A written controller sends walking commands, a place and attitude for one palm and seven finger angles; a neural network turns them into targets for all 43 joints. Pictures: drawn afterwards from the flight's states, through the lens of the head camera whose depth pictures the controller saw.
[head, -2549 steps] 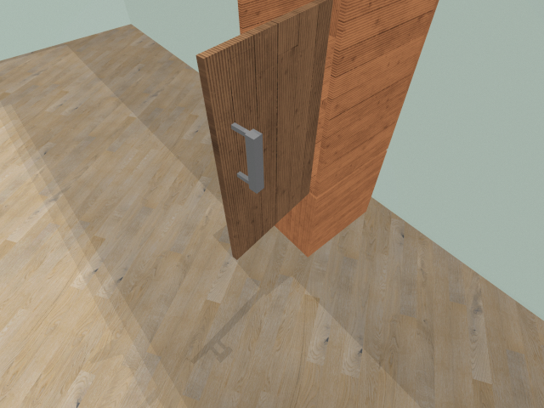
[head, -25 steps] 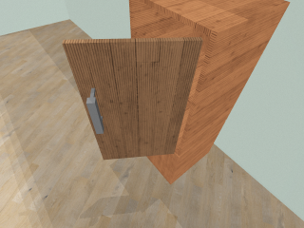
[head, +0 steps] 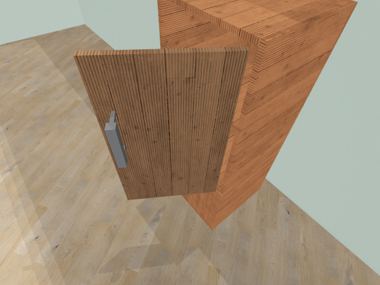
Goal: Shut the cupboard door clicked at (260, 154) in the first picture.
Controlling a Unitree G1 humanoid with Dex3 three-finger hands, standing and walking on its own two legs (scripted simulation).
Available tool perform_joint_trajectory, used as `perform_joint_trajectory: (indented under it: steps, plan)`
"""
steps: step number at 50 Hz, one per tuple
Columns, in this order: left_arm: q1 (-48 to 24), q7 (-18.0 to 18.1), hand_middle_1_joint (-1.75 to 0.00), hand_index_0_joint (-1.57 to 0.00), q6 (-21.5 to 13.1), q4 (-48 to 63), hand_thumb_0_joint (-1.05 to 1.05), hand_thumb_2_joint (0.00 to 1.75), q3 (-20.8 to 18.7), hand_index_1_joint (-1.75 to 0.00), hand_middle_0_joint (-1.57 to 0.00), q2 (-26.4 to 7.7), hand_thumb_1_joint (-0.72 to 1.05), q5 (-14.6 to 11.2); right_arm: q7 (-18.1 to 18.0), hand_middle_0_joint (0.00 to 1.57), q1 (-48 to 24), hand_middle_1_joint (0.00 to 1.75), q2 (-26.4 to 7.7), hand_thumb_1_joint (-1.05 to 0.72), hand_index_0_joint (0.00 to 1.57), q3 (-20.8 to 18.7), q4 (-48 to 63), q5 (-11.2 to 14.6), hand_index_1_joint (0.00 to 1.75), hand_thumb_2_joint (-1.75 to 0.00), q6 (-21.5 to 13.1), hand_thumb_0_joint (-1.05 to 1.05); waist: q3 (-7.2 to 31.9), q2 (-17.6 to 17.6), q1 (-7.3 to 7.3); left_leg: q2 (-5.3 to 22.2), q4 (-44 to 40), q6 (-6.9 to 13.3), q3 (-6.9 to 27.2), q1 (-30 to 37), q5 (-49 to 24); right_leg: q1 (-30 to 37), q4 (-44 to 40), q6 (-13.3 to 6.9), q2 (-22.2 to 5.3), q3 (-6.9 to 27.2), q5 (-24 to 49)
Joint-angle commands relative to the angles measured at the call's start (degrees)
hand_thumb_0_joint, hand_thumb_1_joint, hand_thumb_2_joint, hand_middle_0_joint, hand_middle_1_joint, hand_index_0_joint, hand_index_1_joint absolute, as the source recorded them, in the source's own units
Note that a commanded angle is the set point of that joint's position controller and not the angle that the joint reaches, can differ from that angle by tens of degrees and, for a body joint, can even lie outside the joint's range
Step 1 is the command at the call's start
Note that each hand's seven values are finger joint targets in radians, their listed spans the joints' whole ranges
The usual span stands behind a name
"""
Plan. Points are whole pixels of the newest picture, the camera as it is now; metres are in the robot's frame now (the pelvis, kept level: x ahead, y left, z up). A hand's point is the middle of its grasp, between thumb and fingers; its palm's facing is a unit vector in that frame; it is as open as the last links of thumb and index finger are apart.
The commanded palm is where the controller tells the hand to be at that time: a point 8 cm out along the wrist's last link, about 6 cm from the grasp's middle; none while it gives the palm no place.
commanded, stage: look again from close up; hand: left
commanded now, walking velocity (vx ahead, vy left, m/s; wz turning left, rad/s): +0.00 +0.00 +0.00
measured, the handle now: (118, 140) +0.43 +0.22 +0.03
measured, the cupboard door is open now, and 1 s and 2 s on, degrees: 58 58 58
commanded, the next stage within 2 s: raise the hand and make a fist in 0.66 s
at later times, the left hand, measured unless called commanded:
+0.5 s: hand out of the picture +0.02 +0.21 -0.17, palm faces -0.01 -0.97 -0.26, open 7.4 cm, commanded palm none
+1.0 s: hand (96, 250) +0.18 +0.20 -0.01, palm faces +0.25 -0.97 -0.05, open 7.0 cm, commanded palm +0.10 +0.25 -0.06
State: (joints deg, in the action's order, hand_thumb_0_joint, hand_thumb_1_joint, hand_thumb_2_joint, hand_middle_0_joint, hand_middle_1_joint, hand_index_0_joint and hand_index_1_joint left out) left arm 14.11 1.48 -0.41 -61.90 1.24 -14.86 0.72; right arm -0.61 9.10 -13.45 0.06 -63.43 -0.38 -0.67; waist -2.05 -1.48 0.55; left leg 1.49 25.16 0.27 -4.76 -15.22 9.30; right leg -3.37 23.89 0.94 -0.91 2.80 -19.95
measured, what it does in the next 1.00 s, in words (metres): stands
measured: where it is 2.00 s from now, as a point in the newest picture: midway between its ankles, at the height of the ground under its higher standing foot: outside the picture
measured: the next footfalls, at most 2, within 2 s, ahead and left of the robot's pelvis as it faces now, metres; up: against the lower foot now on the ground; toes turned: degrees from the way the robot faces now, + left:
none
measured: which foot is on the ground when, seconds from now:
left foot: down 0.00-1.00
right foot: down 0.00-1.00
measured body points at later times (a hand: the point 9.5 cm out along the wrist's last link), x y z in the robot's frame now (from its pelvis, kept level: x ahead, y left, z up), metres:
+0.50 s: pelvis +0.00 +0.00 +0.00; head +0.01 +0.01 +0.45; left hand +0.02 +0.26 -0.15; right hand +0.06 -0.26 -0.14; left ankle +0.05 +0.12 -0.74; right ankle -0.08 -0.13 -0.74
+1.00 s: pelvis -0.04 -0.02 -0.05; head -0.01 -0.02 +0.40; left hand +0.16 +0.25 -0.01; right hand +0.13 -0.26 -0.14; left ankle +0.05 +0.12 -0.74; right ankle -0.08 -0.13 -0.74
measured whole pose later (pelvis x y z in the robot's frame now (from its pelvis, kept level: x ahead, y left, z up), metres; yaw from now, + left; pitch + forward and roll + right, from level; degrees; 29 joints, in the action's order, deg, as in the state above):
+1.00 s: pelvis -0.04 -0.02 -0.05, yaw +2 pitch +9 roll +0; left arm 18.9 -4.6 -27.8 -11.2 -10.7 -10.4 -12.8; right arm -1.0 12.1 -12.3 -2.5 -42.0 -0.1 -16.9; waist 6.8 -0.2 -0.9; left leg 2.2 48.6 -0.8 -1.8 -41.7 15.6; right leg -30.5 52.8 -0.6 -1.0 -2.1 -30.9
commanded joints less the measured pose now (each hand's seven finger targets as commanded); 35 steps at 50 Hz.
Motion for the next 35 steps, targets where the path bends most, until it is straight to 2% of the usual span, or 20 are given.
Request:
perform_joint_trajectory:
  steps: [1,5,6,10,11,13,16,19,21,23,26,30,31,35]
  plan:
    - [2.59,0.30,-0.30,-0.20,-1.09,1.98,0.00,0.90,-2.10,-0.30,-0.20,-8.50,0.90,0.29,-0.51,0.20,-0.96,0.30,-9.37,-0.90,0.20,-1.60,3.09,0.08,0.30,-0.90,-1.03,0.00,1.60,0.27,0.18,5.69,-2.59,1.70,6.26,8.93,-9.57,-8.52,-4.99,-2.06,-4.84,2.68,13.84]
    - [2.13,0.25,-0.30,-0.20,-0.98,1.80,0.00,0.90,-2.02,-0.30,-0.20,-8.51,0.90,0.16,-0.45,0.20,-0.69,0.30,-9.60,-0.90,0.20,-1.56,2.91,0.00,0.30,-0.90,-0.99,0.00,2.34,1.44,-0.07,5.67,-3.09,1.46,6.35,9.31,-9.07,-8.42,-4.98,-1.98,-4.93,2.62,12.78]
    - [2.23,0.24,-0.30,-0.20,-1.04,1.85,0.00,0.90,-2.09,-0.30,-0.20,-8.60,0.90,0.27,-0.49,0.20,-1.19,0.30,-9.53,-0.90,0.20,-1.54,2.74,0.08,0.30,-0.90,-0.98,0.00,1.02,0.95,0.15,5.67,-3.10,1.52,6.23,8.86,-8.93,-8.75,-5.40,-1.96,-4.77,2.59,12.91]
    - [2.00,0.17,-0.30,-0.20,-0.96,1.65,0.00,0.90,-1.97,-0.30,-0.20,-8.64,0.90,0.16,-0.43,0.20,-0.92,0.30,-9.72,-0.90,0.20,-1.48,2.62,0.01,0.30,-0.90,-0.95,0.00,1.85,1.39,-0.11,5.66,-3.56,1.37,6.55,9.27,-8.36,-8.66,-5.53,-1.96,-4.94,2.79,11.97]
    - [2.24,0.19,-0.30,-0.20,-1.08,1.80,0.00,0.90,-2.08,-0.30,-0.20,-8.74,0.90,0.31,-0.48,0.20,-1.21,0.30,-9.60,-0.90,0.20,-1.55,2.68,0.11,0.30,-0.90,-0.96,0.00,1.09,0.45,0.14,5.71,-3.32,1.45,6.35,9.07,-8.79,-8.72,-5.91,-1.95,-4.94,2.68,12.92]
    - [2.06,0.20,-0.30,-0.20,-1.05,1.72,0.00,0.90,-2.06,-0.30,-0.20,-8.77,0.90,0.18,-0.45,0.20,-0.95,0.30,-9.76,-0.90,0.20,-1.51,2.52,-0.02,0.30,-0.90,-0.98,0.00,2.35,1.11,-0.04,5.73,-3.32,1.37,6.37,9.64,-9.63,-8.07,-5.54,-1.97,-5.06,2.69,13.65]
    - [2.07,0.13,-0.30,-0.20,-1.03,1.76,0.00,0.90,-2.10,-0.30,-0.20,-8.68,0.90,0.32,-0.49,0.20,-1.29,0.30,-9.81,-0.90,0.20,-1.50,2.50,0.11,0.30,-0.90,-0.95,0.00,0.80,0.65,0.08,5.72,-3.79,1.38,6.46,9.04,-8.56,-8.78,-6.10,-1.89,-4.78,2.62,12.23]
    - [2.21,0.15,-0.30,-0.20,-1.05,1.52,0.00,0.90,-2.07,-0.30,-0.20,-8.74,0.90,0.18,-0.46,0.20,-1.07,0.30,-9.84,-0.90,0.20,-1.48,2.39,-0.01,0.30,-0.90,-0.99,0.00,2.36,1.25,0.00,5.74,-3.51,1.28,6.43,9.86,-9.77,-8.15,-5.79,-1.87,-5.09,2.64,13.42]
    - [2.32,0.13,-0.30,-0.20,-1.11,1.49,0.00,0.90,-2.11,-0.30,-0.20,-8.74,0.90,0.28,-0.55,0.20,-1.39,0.30,-9.75,-0.90,0.20,-1.47,2.30,0.10,0.30,-0.90,-0.97,0.00,1.06,0.52,0.16,5.77,-3.63,1.34,6.37,9.43,-9.50,-8.53,-6.24,-1.83,-4.92,2.53,13.54]
    - [2.30,0.15,-0.30,-0.20,-1.09,1.38,0.00,0.90,-2.14,-0.30,-0.20,-8.65,0.90,0.22,-0.49,0.20,-1.14,0.30,-9.71,-0.90,0.20,-1.48,2.30,0.02,0.30,-0.90,-0.96,0.00,1.96,1.21,-0.04,5.71,-3.70,1.22,6.46,9.55,-9.31,-8.16,-6.15,-1.89,-5.08,2.74,13.27]
    - [2.53,0.12,-0.30,-0.20,-1.10,1.39,0.00,0.90,-2.13,-0.30,-0.20,-8.49,0.90,0.31,-0.54,0.20,-1.25,0.30,-9.62,-0.90,0.20,-1.45,2.25,0.13,0.30,-0.90,-0.94,0.00,0.73,0.76,0.17,5.69,-3.87,1.29,6.45,9.22,-9.14,-8.50,-6.62,-1.80,-4.96,2.44,12.96]
    - [2.58,0.13,-0.30,-0.20,-1.08,1.16,0.00,0.90,-2.02,-0.30,-0.20,-8.34,0.90,0.13,-0.55,0.20,-0.96,0.30,-9.59,-0.90,0.20,-1.45,2.13,0.00,0.30,-0.90,-0.93,0.00,2.35,1.41,-0.06,5.70,-3.77,1.20,6.67,10.05,-9.72,-8.05,-6.28,-1.87,-5.14,2.59,13.43]
    - [2.73,0.16,-0.30,-0.20,-1.17,1.32,0.00,0.90,-2.12,-0.30,-0.20,-8.37,0.90,0.28,-0.57,0.20,-1.25,0.30,-9.44,-0.90,0.20,-1.49,2.07,0.12,0.30,-0.90,-0.96,0.00,1.05,0.43,0.19,5.71,-3.69,1.27,6.50,9.53,-9.96,-8.27,-6.53,-1.80,-5.00,2.41,14.13]
    - [2.73,0.12,-0.30,-0.20,-1.02,0.99,0.00,0.90,-2.05,-0.30,-0.20,-8.01,0.90,0.11,-0.54,0.20,-0.92,0.30,-9.43,-0.90,0.20,-1.46,1.97,0.01,0.30,-0.90,-0.87,0.00,1.63,1.11,-0.07,5.71,-4.32,1.13,6.77,9.67,-8.32,-8.32,-6.62,-1.85,-4.98,2.43,11.73]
